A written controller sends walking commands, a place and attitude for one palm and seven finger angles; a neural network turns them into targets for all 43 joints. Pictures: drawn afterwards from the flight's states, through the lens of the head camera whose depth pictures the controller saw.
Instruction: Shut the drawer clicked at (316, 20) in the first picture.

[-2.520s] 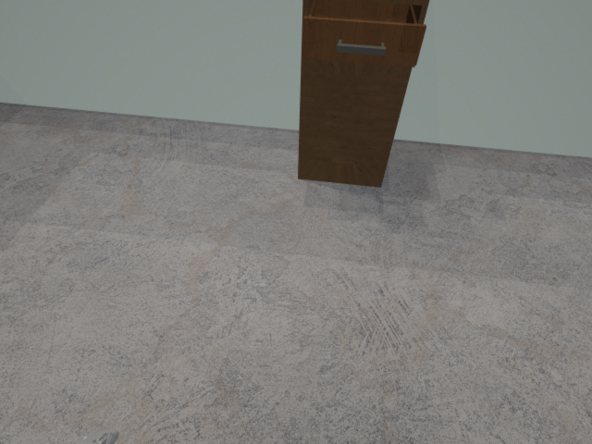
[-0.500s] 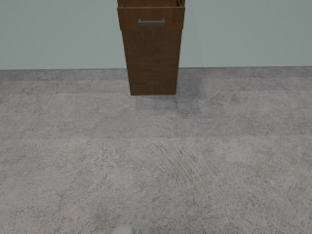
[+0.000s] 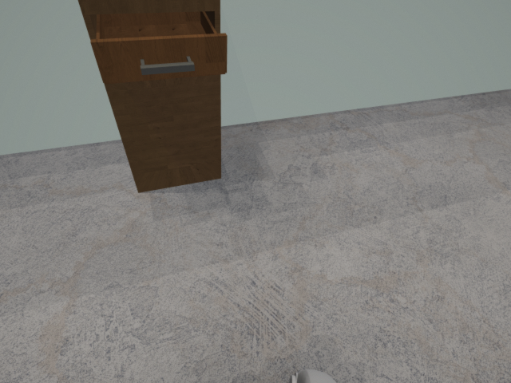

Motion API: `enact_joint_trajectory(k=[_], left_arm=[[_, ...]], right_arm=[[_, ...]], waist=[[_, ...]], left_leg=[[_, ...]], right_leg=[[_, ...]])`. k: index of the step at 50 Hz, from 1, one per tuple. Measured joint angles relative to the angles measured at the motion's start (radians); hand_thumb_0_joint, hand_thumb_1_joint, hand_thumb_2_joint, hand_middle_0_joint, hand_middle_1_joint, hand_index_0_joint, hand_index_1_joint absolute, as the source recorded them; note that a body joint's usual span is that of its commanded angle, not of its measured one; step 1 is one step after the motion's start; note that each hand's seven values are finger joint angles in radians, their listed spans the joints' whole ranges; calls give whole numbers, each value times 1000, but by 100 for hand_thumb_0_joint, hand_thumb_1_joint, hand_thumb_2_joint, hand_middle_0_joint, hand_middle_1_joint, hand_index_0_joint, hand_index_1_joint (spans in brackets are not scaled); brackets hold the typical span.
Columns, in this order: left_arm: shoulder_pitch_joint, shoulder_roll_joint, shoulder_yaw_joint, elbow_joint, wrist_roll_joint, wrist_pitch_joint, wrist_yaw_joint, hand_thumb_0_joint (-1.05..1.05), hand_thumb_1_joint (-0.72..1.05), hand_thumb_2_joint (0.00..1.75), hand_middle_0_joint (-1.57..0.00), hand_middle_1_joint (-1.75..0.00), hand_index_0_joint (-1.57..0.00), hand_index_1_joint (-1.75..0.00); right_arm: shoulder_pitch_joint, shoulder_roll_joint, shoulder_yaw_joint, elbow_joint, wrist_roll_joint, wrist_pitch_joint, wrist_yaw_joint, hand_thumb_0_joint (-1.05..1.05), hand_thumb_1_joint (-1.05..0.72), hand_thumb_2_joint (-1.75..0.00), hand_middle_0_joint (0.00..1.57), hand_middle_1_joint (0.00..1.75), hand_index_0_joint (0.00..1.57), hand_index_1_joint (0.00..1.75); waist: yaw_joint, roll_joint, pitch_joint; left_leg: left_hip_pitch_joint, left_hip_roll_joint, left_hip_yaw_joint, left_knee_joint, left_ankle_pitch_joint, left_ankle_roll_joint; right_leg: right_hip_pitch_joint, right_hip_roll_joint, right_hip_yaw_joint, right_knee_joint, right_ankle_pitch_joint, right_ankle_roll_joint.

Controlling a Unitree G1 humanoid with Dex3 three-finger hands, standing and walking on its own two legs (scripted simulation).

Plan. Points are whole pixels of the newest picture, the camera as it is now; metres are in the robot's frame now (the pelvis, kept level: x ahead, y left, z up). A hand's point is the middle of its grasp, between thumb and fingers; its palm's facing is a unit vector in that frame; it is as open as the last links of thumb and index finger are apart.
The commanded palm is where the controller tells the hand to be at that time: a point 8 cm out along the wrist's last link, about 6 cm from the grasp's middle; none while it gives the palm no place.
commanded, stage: walk to a spot facing it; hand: left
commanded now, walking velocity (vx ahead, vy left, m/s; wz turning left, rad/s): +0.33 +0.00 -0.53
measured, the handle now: (167, 64) +0.93 +0.35 +0.01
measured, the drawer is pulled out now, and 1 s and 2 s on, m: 0.19 0.19 0.19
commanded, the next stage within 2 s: turn to face it in 0.66 s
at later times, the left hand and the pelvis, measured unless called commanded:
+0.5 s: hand (227, 279) +0.35 +0.08 -0.17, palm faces -0.28 -0.95 -0.17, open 7.3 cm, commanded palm none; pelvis +0.20 -0.05 -0.01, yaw -14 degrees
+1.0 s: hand (217, 237) +0.47 +0.12 -0.18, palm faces -0.28 -0.95 -0.15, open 7.3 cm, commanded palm none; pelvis +0.37 -0.03 +0.01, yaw -18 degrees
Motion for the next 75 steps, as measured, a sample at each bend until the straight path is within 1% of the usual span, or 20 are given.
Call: enact_joint_trajectory(k=[4,9,14,17,18,21,24,28,31,37,39,42,44,50,58,60,63,67,70,75], left_arm=[[-71,-2,2,-42,4,13,-11,0,92,90,-19,-30,-19,-30],[-148,-18,-15,-57,3,23,-21,0,92,90,-19,-30,-19,-30],[-216,-43,-35,-60,-1,22,-25,0,91,90,-19,-30,-20,-30],[-240,-57,-49,-70,-2,-2,-26,0,91,90,-19,-30,-20,-30],[-239,-54,-54,-75,-1,-20,-27,0,91,90,-19,-30,-20,-30],[-219,-63,-57,-75,-19,-55,-9,0,91,89,-19,-30,-20,-30],[-158,-76,-62,-47,-23,-54,9,0,91,89,-20,-30,-20,-30],[-84,-64,-34,-9,-21,-55,32,-2,94,89,-20,-30,-21,-30],[-42,-43,-32,12,-14,-51,28,-2,94,89,-20,-30,-21,-30],[39,-24,-29,29,-14,-36,19,-1,93,89,-20,-30,-20,-30],[65,-18,-25,33,-21,-24,17,-1,92,89,-20,-30,-20,-30],[67,-17,-27,59,-15,-7,18,0,92,89,-20,-30,-20,-30],[51,-19,-32,68,-13,-6,18,0,92,89,-19,-30,-20,-30],[-26,-59,-59,46,-19,-9,30,0,91,89,-19,-30,-20,-30],[-120,-90,-56,-3,-29,3,44,0,92,89,-20,-30,-20,-30],[-126,-96,-56,-17,-27,-9,48,0,92,89,-20,-30,-20,-30],[-125,-107,-63,-34,-21,-18,52,0,91,89,-20,-30,-20,-30],[-111,-109,-67,-48,-19,-15,58,0,91,89,-20,-30,-20,-30],[-94,-103,-68,-51,-15,-14,58,0,91,89,-20,-30,-20,-30],[-62,-72,-62,-53,-8,-3,53,0,91,89,-20,-30,-21,-30]], right_arm=[[81,-33,-5,40,-2,4,3,-1,-94,-90,20,30,21,30],[163,-45,-1,77,-6,11,8,0,-92,-90,20,30,20,30],[228,-31,10,100,-15,22,13,0,-91,-90,20,30,20,30],[265,-16,16,113,-13,33,19,1,-91,-90,20,30,20,30],[281,-4,19,118,-7,40,24,1,-91,-90,20,30,20,30],[241,8,22,123,8,68,26,1,-91,-90,20,30,20,30],[154,0,13,89,0,79,23,1,-91,-90,20,30,20,30],[46,-5,3,14,-9,70,24,1,-91,-90,20,30,20,30],[-21,-15,-3,-23,-11,65,29,1,-92,-90,20,30,20,30],[-91,-40,3,-60,-6,44,38,1,-92,-90,20,30,20,30],[-104,-40,10,-70,-12,27,32,1,-91,-90,20,30,20,30],[-100,-28,25,-78,-16,20,25,0,-91,-90,20,30,20,30],[-76,-16,32,-64,-14,20,18,0,-91,-90,20,30,20,30],[12,-7,24,25,1,41,3,0,-94,-90,20,30,21,30],[87,-4,4,75,-4,106,18,0,-92,-90,20,30,21,30],[97,-10,-4,73,3,116,23,1,-92,-90,20,30,21,30],[82,-24,-18,66,2,141,27,1,-91,-90,20,30,21,30],[41,-45,-32,43,-1,155,37,1,-91,-90,20,30,20,30],[0,-61,-35,20,-2,159,43,1,-91,-90,20,30,20,30],[-78,-88,-35,-26,-1,161,51,1,-91,-90,20,30,20,30]], waist=[[-23,8,-3],[-62,23,24],[-109,37,58],[-122,53,73],[-120,43,69],[-106,40,85],[-97,55,77],[-84,69,38],[-59,73,16],[4,56,-6],[15,37,-7],[5,21,-3],[-9,15,-2],[-34,21,3],[-78,54,18],[-78,71,16],[-85,97,20],[-80,98,26],[-69,84,33],[-37,55,50]], left_leg=[[81,-9,45,-78,-9,-1],[174,0,97,-120,-52,-23],[245,31,147,-103,-128,-67],[252,85,164,3,-205,-101],[218,108,155,120,-227,-103],[-1,108,-40,636,-260,-96],[-181,99,-139,803,-162,-91],[-320,111,-176,646,-75,-103],[-342,106,-177,480,-22,-106],[-206,43,-147,151,14,-97],[-171,31,-121,126,63,-47],[-134,32,-86,145,0,-10],[-93,23,-80,91,7,-12],[-21,-19,-109,-39,48,1],[-50,-55,-186,18,9,-22],[-77,-61,-206,73,-19,-37],[-173,-66,-223,334,-202,-65],[-274,-39,-202,617,-176,-95],[-283,-16,-190,617,-166,-110],[-229,2,-162,433,-166,-108]], right_leg=[[-71,-36,-4,-105,86,22],[-56,-53,-30,-326,120,25],[13,-23,-70,-494,67,-10],[105,26,-110,-607,18,-52],[144,31,-114,-652,65,-71],[155,50,-103,-574,32,-73],[227,79,-82,-637,7,-57],[297,100,-56,-730,21,-53],[334,106,-34,-758,7,-42],[394,96,10,-717,-82,0],[360,86,31,-585,-168,1],[238,74,18,-250,-251,-4],[182,49,-4,-161,-213,5],[162,-4,-21,-349,-124,50],[254,27,-36,-593,-90,63],[301,32,-54,-693,-32,30],[311,18,-100,-675,-57,-15],[351,-11,-152,-709,-53,-16],[369,-37,-184,-716,-55,-11],[369,-80,-235,-683,-79,7]])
